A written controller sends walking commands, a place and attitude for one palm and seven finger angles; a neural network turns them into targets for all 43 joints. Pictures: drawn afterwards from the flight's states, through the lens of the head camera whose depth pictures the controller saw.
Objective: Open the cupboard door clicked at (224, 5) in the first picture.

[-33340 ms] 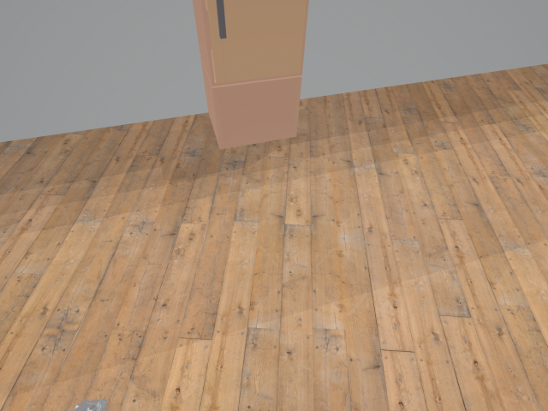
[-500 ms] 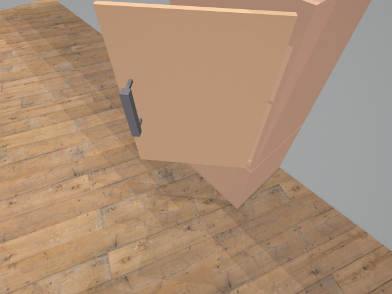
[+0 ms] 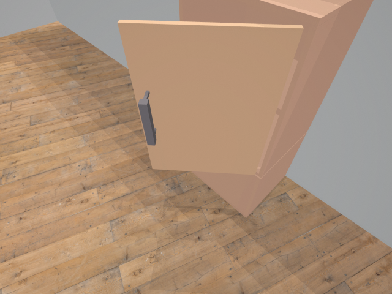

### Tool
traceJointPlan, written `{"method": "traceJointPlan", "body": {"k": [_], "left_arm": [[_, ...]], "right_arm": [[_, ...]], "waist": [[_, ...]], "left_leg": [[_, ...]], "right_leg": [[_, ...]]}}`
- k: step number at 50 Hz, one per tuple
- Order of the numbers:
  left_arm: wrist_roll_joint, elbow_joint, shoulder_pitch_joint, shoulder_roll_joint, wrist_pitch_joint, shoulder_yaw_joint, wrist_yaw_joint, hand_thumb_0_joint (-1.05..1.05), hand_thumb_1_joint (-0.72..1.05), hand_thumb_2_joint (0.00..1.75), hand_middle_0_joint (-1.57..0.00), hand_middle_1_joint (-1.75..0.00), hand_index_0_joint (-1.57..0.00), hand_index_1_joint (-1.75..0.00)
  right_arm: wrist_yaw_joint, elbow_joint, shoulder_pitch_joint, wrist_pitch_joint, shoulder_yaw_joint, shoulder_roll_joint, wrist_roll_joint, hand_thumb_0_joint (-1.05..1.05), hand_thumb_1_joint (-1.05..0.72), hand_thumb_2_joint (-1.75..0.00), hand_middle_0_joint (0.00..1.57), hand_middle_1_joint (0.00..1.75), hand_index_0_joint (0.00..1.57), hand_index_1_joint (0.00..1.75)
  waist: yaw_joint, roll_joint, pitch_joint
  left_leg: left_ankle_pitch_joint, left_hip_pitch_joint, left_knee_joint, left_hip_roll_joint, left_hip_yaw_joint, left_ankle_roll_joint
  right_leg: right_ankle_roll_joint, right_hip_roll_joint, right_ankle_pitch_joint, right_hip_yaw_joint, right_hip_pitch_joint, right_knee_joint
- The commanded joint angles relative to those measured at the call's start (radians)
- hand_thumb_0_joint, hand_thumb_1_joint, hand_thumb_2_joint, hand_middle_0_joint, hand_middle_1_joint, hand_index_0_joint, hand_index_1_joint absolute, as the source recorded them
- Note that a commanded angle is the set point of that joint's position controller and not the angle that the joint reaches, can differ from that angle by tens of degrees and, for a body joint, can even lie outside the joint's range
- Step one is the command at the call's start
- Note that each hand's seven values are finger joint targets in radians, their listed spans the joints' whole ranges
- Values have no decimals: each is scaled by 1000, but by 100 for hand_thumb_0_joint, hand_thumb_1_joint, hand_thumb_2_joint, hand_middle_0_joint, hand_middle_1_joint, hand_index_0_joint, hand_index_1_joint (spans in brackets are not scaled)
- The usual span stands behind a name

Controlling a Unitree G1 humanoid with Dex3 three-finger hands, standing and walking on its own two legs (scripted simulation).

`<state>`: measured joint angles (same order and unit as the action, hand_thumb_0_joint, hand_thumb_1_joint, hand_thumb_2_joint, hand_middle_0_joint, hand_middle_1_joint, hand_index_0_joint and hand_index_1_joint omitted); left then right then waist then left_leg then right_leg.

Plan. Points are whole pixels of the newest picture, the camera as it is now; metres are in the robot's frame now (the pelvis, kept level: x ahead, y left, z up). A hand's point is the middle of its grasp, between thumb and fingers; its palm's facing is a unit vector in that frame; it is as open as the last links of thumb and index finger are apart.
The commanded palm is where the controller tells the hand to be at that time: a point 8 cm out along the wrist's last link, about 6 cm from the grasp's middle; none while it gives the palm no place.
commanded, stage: look again from close up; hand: left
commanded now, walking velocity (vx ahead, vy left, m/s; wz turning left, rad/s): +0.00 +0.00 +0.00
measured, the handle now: (149, 118) +0.60 +0.20 -0.03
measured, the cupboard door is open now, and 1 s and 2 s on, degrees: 42 42 42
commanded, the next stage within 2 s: raise the hand with hooked fingers in 0.60 s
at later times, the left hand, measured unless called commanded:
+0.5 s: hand out of the picture +0.05 +0.16 -0.17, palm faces +0.01 -0.98 -0.20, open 7.4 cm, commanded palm none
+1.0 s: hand (131, 254) +0.20 +0.15 -0.02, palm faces +0.08 -1.00 -0.05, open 8.0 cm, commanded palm +0.14 +0.21 -0.06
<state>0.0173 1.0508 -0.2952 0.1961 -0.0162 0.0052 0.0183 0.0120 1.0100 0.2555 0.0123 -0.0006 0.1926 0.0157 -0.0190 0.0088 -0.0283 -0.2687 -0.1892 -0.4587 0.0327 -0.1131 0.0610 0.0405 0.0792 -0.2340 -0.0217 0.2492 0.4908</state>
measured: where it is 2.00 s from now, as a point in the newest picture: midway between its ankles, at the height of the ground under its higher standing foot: outside the picture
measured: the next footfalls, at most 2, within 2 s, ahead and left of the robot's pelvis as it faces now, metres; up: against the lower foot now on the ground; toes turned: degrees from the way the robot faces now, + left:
none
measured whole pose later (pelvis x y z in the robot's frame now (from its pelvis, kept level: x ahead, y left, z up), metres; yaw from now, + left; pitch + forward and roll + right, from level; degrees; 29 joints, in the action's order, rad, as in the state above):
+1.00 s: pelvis -0.01 -0.06 -0.05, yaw +2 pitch +10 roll +1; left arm -0.26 0.30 -0.30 0.19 0.59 -0.22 -0.33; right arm 0.00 0.63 0.15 0.29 0.08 0.26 -0.01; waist 0.00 -0.03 0.12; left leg -0.45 -0.65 -0.92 -0.03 -0.05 -0.03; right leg -0.04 0.04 -0.44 -0.07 0.69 0.95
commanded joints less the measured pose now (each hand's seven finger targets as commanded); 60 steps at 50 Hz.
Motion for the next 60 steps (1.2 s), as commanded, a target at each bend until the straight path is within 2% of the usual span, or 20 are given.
{"method": "traceJointPlan", "body": {"k": [1, 18, 25, 34, 35, 36, 37, 38, 39, 40, 42, 43, 44, 45, 48, 50, 53, 57, 58, 60], "left_arm": [[2, -36, -12, 103, 28, -13, 10, 0, 90, 90, -20, -30, -20, -30], [-1, 6, 5, 92, 36, -15, 15, 0, 90, 90, -20, -30, -20, -30], [-3, 7, 13, 104, 42, -20, 15, 0, 90, 90, -20, -30, -20, -30], [-3, 7, 26, 108, 45, -24, 15, 0, 90, 90, -20, -30, -20, -30], [2, 51, -63, 90, 52, -20, 59, 0, 90, 90, -20, -30, -20, -30], [-182, -1494, 686, 350, 263, -214, 49, 0, 88, 89, -20, -32, -20, -32], [-102, -1193, 158, 263, 214, -176, 72, 0, 85, 88, -20, -33, -20, -33], [-154, -1019, -105, 45, 91, -81, 91, 0, 83, 87, -21, -34, -21, -34], [-170, -985, -38, -5, 95, -80, 70, 0, 81, 86, -21, -36, -21, -36], [-184, -992, 38, 47, 155, -139, 41, 0, 78, 85, -21, -37, -21, -37], [-213, -817, -187, 37, 290, -223, -48, 0, 74, 83, -21, -40, -21, -40], [-224, -745, -287, 32, 362, -248, -107, 0, 71, 82, -21, -42, -21, -42], [-245, -746, -313, 4, 443, -235, -173, 0, 69, 81, -22, -43, -22, -43], [-265, -765, -281, 18, 529, -246, -238, 0, 67, 80, -22, -45, -22, -45], [-297, -755, -183, 114, 728, -299, -442, 0, 60, 77, -22, -50, -22, -50], [-356, -823, -118, 175, 723, -360, -518, 0, 55, 75, -22, -53, -22, -53], [-427, -1011, 80, 205, 660, -358, -541, 0, 48, 72, -23, -57, -23, -57], [-390, -1218, 154, 220, 618, -326, -476, 0, 39, 68, -24, -63, -24, -63], [-383, -1251, 213, 244, 605, -320, -470, 0, 36, 67, -24, -64, -24, -64], [-357, -1201, 170, 242, 560, -321, -463, 0, 32, 65, -24, -68, -24, -68]], "right_arm": [[10, -29, 22, 27, 17, 119, -1, 0, -90, -90, 20, 30, 20, 30], [17, 63, 46, 30, 12, 79, -4, 0, -90, -90, 20, 30, 20, 30], [19, 75, 40, 33, 16, 88, -3, 0, -90, -90, 20, 30, 20, 30], [22, 82, 23, 31, 17, 97, -2, 0, -90, -90, 20, 30, 20, 30], [14, 21, -18, 28, 23, 112, -16, 0, -90, -90, 20, 30, 20, 30], [45, -320, -3, 179, 47, 240, -67, 0, -90, -90, 20, 30, 20, 30], [79, -276, -68, 268, 31, 171, -39, 0, -90, -90, 20, 30, 20, 30], [71, -270, -86, 287, 36, 123, -57, 0, -90, -90, 20, 30, 20, 30], [63, -251, -44, 285, 53, 147, -56, 0, -90, -90, 20, 30, 20, 30], [56, -312, -70, 293, 74, 181, -44, 0, -90, -90, 20, 30, 20, 30], [46, -362, -78, 297, 95, 182, -20, 0, -90, -90, 20, 30, 20, 30], [31, -394, -96, 299, 100, 178, -27, 0, -90, -90, 20, 30, 20, 30], [17, -426, -108, 300, 97, 171, -24, 0, -90, -90, 20, 30, 20, 30], [6, -456, -130, 305, 104, 174, -22, 0, -90, -90, 20, 30, 20, 30], [-18, -521, -128, 324, 114, 188, -34, 0, -90, -90, 20, 30, 20, 30], [-8, -593, -143, 323, 114, 198, -49, 0, -90, -90, 20, 30, 20, 30], [19, -653, -129, 320, 101, 200, -61, 0, -90, -90, 20, 30, 20, 30], [46, -634, -74, 313, 88, 189, -56, 0, -90, -90, 20, 30, 20, 30], [53, -622, -64, 311, 79, 194, -50, 0, -90, -90, 20, 30, 20, 30], [61, -601, -61, 305, 75, 187, -54, 0, -90, -90, 20, 30, 20, 30]], "waist": [[13, 5, -8], [11, -20, -25], [13, -7, 16], [15, -16, 11], [3, -25, 24], [79, 147, 488], [-5, 282, 462], [23, 221, 283], [64, 54, 121], [77, -41, 14], [21, -212, 48], [-20, -161, 51], [-38, -163, 101], [-40, -176, 132], [-32, -86, 203], [-38, -85, 322], [-5, -38, 363], [33, 73, 394], [54, 57, 391], [55, 64, 372]], "left_leg": [[55, -49, 155, -148, 160, -8], [156, -15, 115, -142, 126, -20], [219, 27, 99, -146, 117, -25], [243, 43, 98, -152, 109, -30], [398, -2, -94, -179, 79, -59], [533, 210, 16, -47, 116, -51], [678, 296, 24, -87, 109, -42], [626, 168, 21, -92, 121, -81], [505, 68, -14, -88, 123, -71], [355, -44, -66, -68, 133, -61], [177, -230, -164, -39, 111, -59], [156, -293, -207, -26, 99, -69], [129, -350, -259, -14, 86, -75], [97, -420, -322, -9, 80, -77], [15, -578, -494, 3, 81, -78], [-47, -651, -565, 12, 61, -63], [-140, -694, -629, -1, 77, -46], [-79, -638, -644, -33, 96, -28], [-67, -647, -658, -39, 107, -24], [-66, -652, -642, -43, 116, -25]], "right_leg": [[-62, 26, 65, 50, -29, -52], [-71, 38, 155, 60, -52, -69], [-75, 41, 220, 65, -69, -64], [-80, 40, 265, 69, -72, -70], [-61, 87, 563, 95, -82, -41], [-88, -22, 534, 11, -175, 27], [-98, -58, 290, 1, -105, 71], [-76, -54, 101, -62, 0, 57], [-63, -59, 121, -73, 79, 28], [-58, -59, 141, -85, 141, 24], [-50, -65, 94, -95, 208, 107], [-60, -61, 98, -83, 218, 163], [-63, -64, 87, -76, 248, 231], [-63, -62, 80, -58, 285, 291], [-76, -40, 6, 45, 375, 410], [-61, -26, -107, 121, 364, 414], [-53, -35, -337, 171, 430, 390], [-59, -61, -237, 129, 455, 423], [-59, -69, -209, 120, 462, 444], [-58, -72, -192, 100, 470, 438]]}}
